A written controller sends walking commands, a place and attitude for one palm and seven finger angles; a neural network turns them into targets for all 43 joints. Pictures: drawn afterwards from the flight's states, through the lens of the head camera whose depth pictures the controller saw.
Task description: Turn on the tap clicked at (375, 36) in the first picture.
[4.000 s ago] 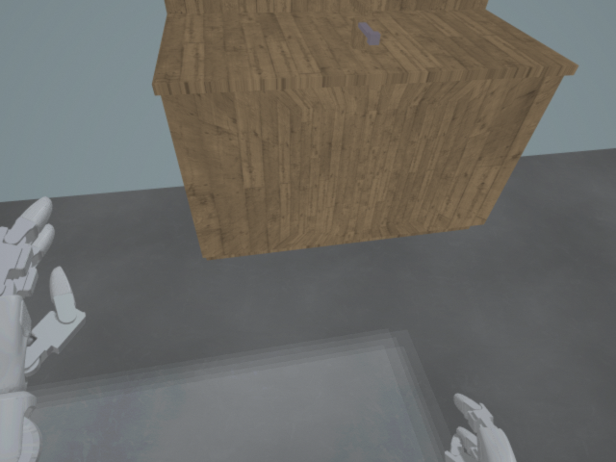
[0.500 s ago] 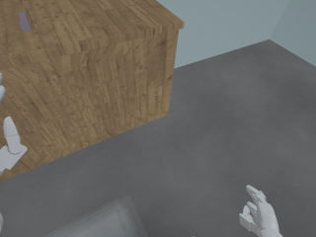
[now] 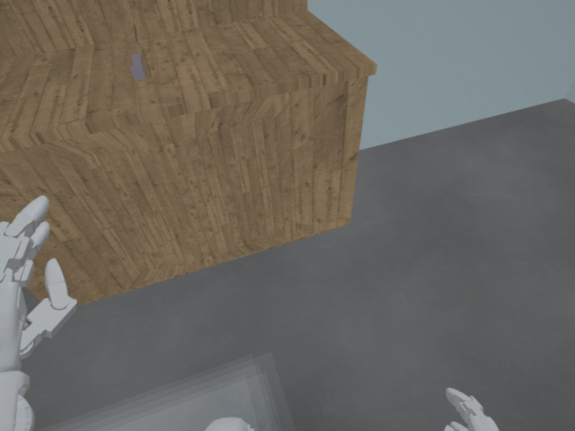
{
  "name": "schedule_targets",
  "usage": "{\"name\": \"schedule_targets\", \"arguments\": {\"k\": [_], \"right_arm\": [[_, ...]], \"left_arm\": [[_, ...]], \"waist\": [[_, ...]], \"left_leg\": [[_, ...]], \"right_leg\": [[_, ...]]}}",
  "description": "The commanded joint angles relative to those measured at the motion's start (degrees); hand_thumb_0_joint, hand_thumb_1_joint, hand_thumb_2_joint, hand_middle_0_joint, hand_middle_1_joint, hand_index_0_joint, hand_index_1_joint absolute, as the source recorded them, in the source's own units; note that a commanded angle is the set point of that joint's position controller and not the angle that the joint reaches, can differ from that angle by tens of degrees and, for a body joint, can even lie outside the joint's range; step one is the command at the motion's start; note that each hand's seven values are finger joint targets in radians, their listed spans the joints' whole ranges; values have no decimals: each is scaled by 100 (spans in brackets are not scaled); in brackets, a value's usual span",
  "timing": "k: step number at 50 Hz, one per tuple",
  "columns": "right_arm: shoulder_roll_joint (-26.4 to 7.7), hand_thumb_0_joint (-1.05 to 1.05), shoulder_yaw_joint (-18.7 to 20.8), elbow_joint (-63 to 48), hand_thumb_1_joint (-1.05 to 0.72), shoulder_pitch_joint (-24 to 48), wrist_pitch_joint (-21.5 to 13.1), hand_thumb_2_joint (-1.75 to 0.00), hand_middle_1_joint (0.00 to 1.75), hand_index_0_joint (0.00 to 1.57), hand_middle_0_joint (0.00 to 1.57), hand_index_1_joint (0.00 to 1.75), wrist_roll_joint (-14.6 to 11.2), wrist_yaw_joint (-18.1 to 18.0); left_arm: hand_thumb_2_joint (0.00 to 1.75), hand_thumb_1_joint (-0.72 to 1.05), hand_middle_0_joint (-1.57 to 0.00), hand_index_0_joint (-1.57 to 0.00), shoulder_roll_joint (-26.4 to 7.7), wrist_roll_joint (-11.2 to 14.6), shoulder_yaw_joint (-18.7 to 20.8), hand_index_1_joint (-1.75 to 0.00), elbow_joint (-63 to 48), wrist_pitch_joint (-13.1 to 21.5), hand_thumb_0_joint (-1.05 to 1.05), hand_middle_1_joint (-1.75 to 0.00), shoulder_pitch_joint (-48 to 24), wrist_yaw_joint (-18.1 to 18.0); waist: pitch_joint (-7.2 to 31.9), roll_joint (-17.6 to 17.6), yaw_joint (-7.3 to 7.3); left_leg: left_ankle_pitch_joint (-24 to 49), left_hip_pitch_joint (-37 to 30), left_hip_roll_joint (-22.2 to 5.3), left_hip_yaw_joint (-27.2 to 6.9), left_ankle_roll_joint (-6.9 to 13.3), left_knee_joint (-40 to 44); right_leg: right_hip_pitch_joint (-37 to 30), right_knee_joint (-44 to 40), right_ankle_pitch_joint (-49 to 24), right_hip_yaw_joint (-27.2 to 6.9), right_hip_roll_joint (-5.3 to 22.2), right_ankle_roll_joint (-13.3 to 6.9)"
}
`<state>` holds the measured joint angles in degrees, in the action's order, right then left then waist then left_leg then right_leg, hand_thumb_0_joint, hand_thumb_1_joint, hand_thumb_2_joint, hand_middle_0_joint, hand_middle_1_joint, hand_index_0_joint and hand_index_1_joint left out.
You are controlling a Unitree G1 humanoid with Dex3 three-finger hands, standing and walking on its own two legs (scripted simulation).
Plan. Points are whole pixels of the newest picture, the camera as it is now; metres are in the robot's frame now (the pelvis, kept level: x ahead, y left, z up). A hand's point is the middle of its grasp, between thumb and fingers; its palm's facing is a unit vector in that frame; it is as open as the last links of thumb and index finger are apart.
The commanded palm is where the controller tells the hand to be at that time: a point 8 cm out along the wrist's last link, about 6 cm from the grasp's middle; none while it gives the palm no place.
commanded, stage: take the last steps up to it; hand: left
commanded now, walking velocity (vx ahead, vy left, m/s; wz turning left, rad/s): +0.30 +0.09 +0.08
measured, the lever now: (138, 72) +0.89 +0.42 +0.11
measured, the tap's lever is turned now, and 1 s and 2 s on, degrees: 0 0 0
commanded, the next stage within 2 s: none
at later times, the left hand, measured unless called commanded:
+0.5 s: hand (16, 289) +0.22 +0.29 +0.18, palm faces +0.44 -0.81 -0.38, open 7.4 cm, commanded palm +0.17 +0.33 +0.17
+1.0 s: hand (50, 217) +0.32 +0.31 +0.17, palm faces +0.45 -0.81 -0.37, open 7.4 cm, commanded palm +0.27 +0.35 +0.17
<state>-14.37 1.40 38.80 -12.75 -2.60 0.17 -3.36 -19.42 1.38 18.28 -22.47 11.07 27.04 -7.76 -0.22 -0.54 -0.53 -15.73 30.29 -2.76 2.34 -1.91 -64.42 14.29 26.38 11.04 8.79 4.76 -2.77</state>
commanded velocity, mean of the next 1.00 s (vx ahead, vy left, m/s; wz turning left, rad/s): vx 0.30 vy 0.03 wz -0.01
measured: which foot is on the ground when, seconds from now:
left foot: up 0.00-0.22, down 0.24-0.60, up 0.62-0.94, down 0.96-1.00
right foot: down 0.00-0.24, up 0.26-0.56, down 0.58-0.98, up 1.00-1.00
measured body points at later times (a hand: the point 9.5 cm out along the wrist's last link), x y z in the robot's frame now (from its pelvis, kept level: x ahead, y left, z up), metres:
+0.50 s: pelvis +0.02 +0.05 +0.00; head +0.01 +0.05 +0.45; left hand +0.19 +0.33 +0.20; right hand +0.17 -0.14 -0.10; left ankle -0.02 +0.16 -0.74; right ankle +0.07 -0.07 -0.70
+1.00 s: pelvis +0.12 +0.07 -0.02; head +0.14 +0.09 +0.43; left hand +0.29 +0.35 +0.19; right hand +0.28 -0.20 -0.09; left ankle +0.15 +0.18 -0.75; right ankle +0.08 -0.06 -0.73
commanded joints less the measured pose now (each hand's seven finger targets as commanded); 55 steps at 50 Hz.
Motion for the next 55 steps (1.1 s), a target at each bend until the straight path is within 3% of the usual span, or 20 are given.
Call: {"name": "schedule_targets", "arguments": {"k": [1,7,10,12,13,15,19,27,28,29,30,31,33,37,42,46,47,48,50,55], "right_arm": [[-382,0,181,-1050,-90,666,-391,-90,30,20,20,30,4,-43],[-322,0,221,-1192,-90,443,-503,-90,30,20,20,30,21,-138],[-401,0,240,-1218,-90,248,-489,-90,30,20,20,30,-17,-216],[-571,0,234,-1276,-90,311,-478,-90,30,20,20,30,-34,-183],[-452,0,185,-1241,-90,384,-528,-90,30,20,20,30,-31,-152],[-396,0,216,-1021,-90,415,-586,-90,30,20,20,30,-41,-79],[-361,0,160,-980,-90,433,-666,-90,30,20,20,30,-64,8],[-312,0,45,-963,-90,572,-551,-90,30,20,20,30,12,-34],[-281,0,50,-959,-90,604,-503,-90,30,20,20,30,-6,-34],[-191,0,73,-960,-90,550,-453,-90,30,20,20,30,-47,-8],[-60,0,45,-1061,-90,625,-431,-90,30,20,20,30,-67,16],[-180,0,42,-1123,-90,814,-433,-90,30,20,20,30,-40,14],[-244,0,136,-1008,-90,668,-399,-90,30,20,20,30,-68,79],[-223,0,38,-1032,-90,868,-208,-90,30,20,20,30,-43,53],[-202,0,113,-1214,-90,709,-358,-90,30,20,20,30,10,-39],[-284,0,198,-1247,-90,431,-395,-90,30,20,20,30,14,-146],[-393,0,260,-1269,-90,346,-384,-90,30,20,20,30,-14,-183],[-553,0,310,-1325,-90,373,-359,-90,30,20,20,30,-34,-182],[-376,0,197,-1299,-90,483,-409,-90,30,20,20,30,-16,-112],[-374,0,209,-1140,-90,443,-499,-90,30,20,20,30,-76,46]], "left_arm": [[90,90,-20,-20,-1260,24,841,-30,-1479,478,0,-30,-376,-175],[90,90,-20,-20,-1163,-15,911,-30,-1722,402,0,-30,-312,-379],[90,90,-20,-20,-910,29,678,-30,-1696,401,0,-30,-549,-385],[90,90,-20,-20,-804,-48,551,-30,-1886,543,0,-30,-934,-377],[90,90,-20,-20,-965,-159,592,-30,-1734,594,0,-30,-1006,-366],[90,90,-20,-20,-1335,-213,841,-30,-1743,630,0,-30,-1232,-238],[90,90,-20,-20,-817,-187,402,-30,-1868,549,0,-30,-890,-154],[90,90,-20,-20,-1053,-110,738,-30,-1354,363,0,-30,-823,-165],[90,90,-20,-20,-1135,-121,801,-30,-1325,349,0,-30,-816,-176],[90,90,-20,-20,-1214,-147,871,-30,-1330,342,0,-30,-795,-185],[90,90,-20,-20,-1295,-148,905,-30,-1243,321,0,-30,-617,-183],[90,90,-20,-20,-1454,-37,1076,-30,-1523,369,0,-30,-746,-211],[90,90,-20,-20,-1340,17,1086,-30,-1471,437,0,-30,-431,-144],[90,90,-20,-20,-1310,2,1159,-30,-1925,584,0,-30,-194,-159],[90,90,-20,-20,-1292,11,1155,-30,-2354,555,0,-30,-128,-326],[90,90,-20,-20,-1112,15,993,-30,-2280,502,0,-30,-230,-402],[90,90,-20,-20,-1089,16,968,-30,-2247,530,0,-30,-326,-399],[90,90,-20,-20,-1022,13,929,-30,-2312,563,0,-30,-388,-395],[90,90,-20,-20,-1306,-60,1010,-30,-1858,644,0,-30,-500,-317],[90,90,-20,-20,-985,-76,755,-30,-2416,586,0,-30,-533,-170]], "waist": [[416,791,138],[694,1086,183],[698,227,-23],[226,-1898,-53],[-6,-1544,-65],[-116,-1284,-13],[-271,-1348,29],[294,-806,80],[532,-425,97],[824,440,110],[892,1694,131],[664,1533,181],[467,942,102],[269,708,8],[557,675,207],[758,184,44],[809,-302,-39],[892,-1463,-67],[490,-1588,-36],[334,-1262,48]], "left_leg": [[-270,93,-126,234,71,1204],[-833,-1016,45,586,239,3058],[-629,-2254,37,581,327,4277],[-703,-3025,-1714,-2004,1102,5115],[-41,-2838,-2090,-2375,1430,5318],[-835,-2165,-2002,-2034,1481,5279],[-231,-1697,-1352,-573,1142,5190],[549,-1681,-1208,-110,776,3969],[662,-1378,-1061,67,694,3169],[409,-705,-670,480,536,1732],[-1279,635,111,549,277,191],[-1623,1174,59,-49,164,-751],[-944,957,-310,-422,70,-957],[-422,355,-478,-80,-2,219],[-300,-696,-202,595,137,2335],[438,-2051,-34,857,156,3777],[475,-2616,-289,417,317,4006],[902,-3180,-1286,-1031,772,4311],[1492,-3114,-2409,-2655,1516,4800],[1497,-2598,-1614,-591,1127,4648]], "right_leg": [[-519,-1695,1604,-1442,1451,-396],[-582,-1338,1988,-1564,1435,-522],[22,-278,2026,-1004,801,-108],[2028,2239,2198,-53,-252,365],[2497,3269,2112,-336,-219,306],[2515,3793,1542,-637,97,346],[1848,3045,880,-245,30,449],[-325,156,578,361,-530,408],[-978,-148,450,92,-353,282],[-1638,-377,446,-1021,432,-102],[-2233,-802,-234,-3215,1636,-756],[-2117,-1009,-605,-3748,2148,-1017],[-1304,-1143,579,-3185,1882,-931],[-374,-1155,-261,-1374,1411,-632],[-549,-881,-279,-1196,1264,-653],[-463,144,47,-730,736,-221],[-42,982,-62,-585,514,-35],[881,2207,824,-181,-39,266],[2185,4056,2484,-613,-245,299],[2184,3515,1190,-402,73,415]]}}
